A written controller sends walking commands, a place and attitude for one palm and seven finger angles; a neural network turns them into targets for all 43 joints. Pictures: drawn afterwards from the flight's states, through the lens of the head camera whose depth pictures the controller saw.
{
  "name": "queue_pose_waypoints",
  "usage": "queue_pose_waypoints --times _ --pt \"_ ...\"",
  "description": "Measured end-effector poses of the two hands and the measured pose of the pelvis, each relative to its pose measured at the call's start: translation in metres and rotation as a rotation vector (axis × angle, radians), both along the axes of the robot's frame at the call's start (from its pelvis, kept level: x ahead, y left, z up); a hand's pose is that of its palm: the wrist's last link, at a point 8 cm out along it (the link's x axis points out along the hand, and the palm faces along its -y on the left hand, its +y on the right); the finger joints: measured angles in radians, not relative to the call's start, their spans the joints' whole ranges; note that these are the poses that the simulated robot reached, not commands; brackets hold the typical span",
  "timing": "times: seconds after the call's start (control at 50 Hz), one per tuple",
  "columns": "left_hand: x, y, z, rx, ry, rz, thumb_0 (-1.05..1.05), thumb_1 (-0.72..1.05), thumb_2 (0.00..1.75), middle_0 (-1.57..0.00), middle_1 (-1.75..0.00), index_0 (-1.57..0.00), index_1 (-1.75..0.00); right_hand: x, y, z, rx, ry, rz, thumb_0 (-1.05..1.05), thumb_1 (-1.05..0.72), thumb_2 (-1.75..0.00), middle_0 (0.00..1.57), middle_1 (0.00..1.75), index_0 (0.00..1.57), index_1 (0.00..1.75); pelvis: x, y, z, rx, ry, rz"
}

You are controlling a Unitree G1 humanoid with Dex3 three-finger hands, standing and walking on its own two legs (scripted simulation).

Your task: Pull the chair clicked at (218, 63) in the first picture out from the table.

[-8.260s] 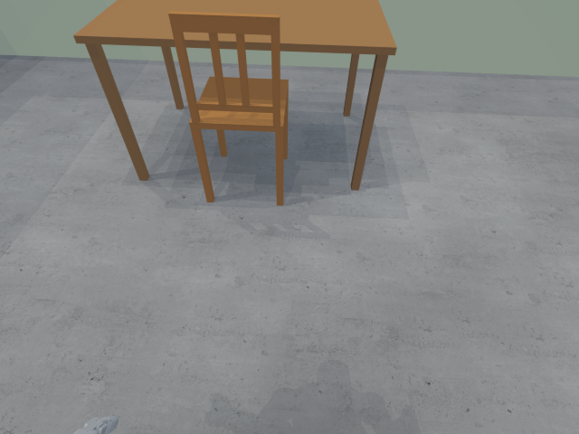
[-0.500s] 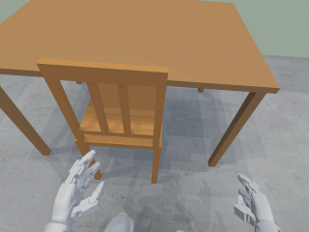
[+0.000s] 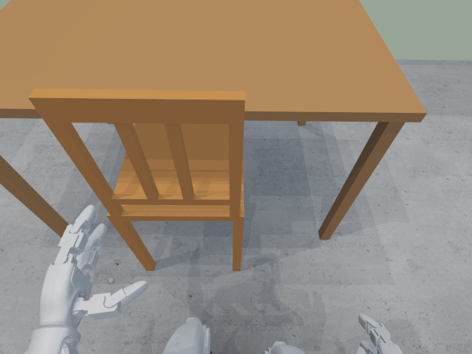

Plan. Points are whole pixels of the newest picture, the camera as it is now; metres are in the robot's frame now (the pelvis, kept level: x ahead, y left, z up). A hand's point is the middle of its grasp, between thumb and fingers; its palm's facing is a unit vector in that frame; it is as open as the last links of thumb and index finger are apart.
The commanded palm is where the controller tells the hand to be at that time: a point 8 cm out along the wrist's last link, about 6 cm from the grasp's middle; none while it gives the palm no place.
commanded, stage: raise the hand toward the chair's back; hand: left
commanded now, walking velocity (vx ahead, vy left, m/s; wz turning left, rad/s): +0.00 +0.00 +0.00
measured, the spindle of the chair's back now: (139, 163) +0.49 +0.23 -0.02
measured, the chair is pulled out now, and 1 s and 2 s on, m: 0.00 0.00 0.00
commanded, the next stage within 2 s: aim the fingers beside a spindle in 1.20 s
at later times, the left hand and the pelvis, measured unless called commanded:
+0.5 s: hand (91, 279) +0.23 +0.23 +0.03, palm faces +0.02 -1.00 -0.03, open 16.7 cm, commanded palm +0.21 +0.29 +0.04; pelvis +0.00 +0.03 +0.00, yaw +1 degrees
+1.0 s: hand (73, 274) +0.23 +0.25 +0.05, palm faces +0.05 -1.00 -0.06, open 16.9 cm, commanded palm +0.21 +0.30 +0.05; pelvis -0.01 +0.04 +0.01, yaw +1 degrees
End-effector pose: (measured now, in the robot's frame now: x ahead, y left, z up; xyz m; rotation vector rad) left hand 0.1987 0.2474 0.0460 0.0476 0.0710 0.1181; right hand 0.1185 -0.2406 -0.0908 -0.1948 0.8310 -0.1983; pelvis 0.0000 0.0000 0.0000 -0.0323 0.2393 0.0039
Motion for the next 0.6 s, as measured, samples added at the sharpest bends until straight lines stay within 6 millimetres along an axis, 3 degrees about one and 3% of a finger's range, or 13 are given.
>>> queue_pose_waypoints --times 0.06,0.2,0.32,0.38,0.5,0.6 --pt "-0.001 0.009 0.003 0.051 -0.056 -0.026 0.0 -0.02 0.51 -0.11 -0.16 -0.11 -0.16 0.005 -0.007 -0.003 -0.032 0.017 0.02 0.02 -0.9 -0.9 0.2 0.3 0.21 0.3 0.002 0.005 -0.004 -0.006 0.02 0.008" --pt "0.006 0.008 -0.024 -0.026 0.039 -0.134 0.0 -0.18 0.44 -0.09 -0.13 -0.09 -0.13 0.038 -0.001 0.003 -0.068 -0.054 0.033 0.02 -0.9 -0.9 0.2 0.3 0.2 0.3 0.003 0.018 -0.009 -0.019 0.041 0.008" --pt "0.009 0.022 0.006 -0.003 -0.078 -0.058 0.0 -0.32 0.38 -0.08 -0.11 -0.08 -0.11 0.068 0.027 0.02 -0.037 -0.14 0.077 0.02 -0.91 -0.9 0.2 0.3 0.2 0.3 0.007 0.025 -0.002 -0.024 0.027 0.013" --pt "0.011 0.032 0.008 0.015 -0.087 -0.045 -0.01 -0.39 0.35 -0.07 -0.1 -0.07 -0.1 0.078 0.041 0.024 -0.017 -0.162 0.117 0.01 -0.9 -0.9 0.2 0.3 0.21 0.3 0.006 0.028 -0.002 -0.03 0.023 0.022" --pt "0.009 0.037 -0.011 -0.026 0.028 -0.099 -0.01 -0.46 0.32 -0.06 -0.09 -0.06 -0.09 0.079 0.056 0.028 -0.007 -0.164 0.154 0.01 -0.9 -0.9 0.2 0.3 0.21 0.3 0.002 0.033 0.0 -0.041 0.011 0.027" --pt "0.005 0.044 0.004 -0.006 -0.033 -0.082 -0.01 -0.49 0.31 -0.06 -0.09 -0.06 -0.09 0.066 0.056 0.031 -0.028 -0.139 0.151 0.01 -0.9 -0.9 0.2 0.3 0.21 0.3 0.001 0.036 0.003 -0.046 -0.002 0.027"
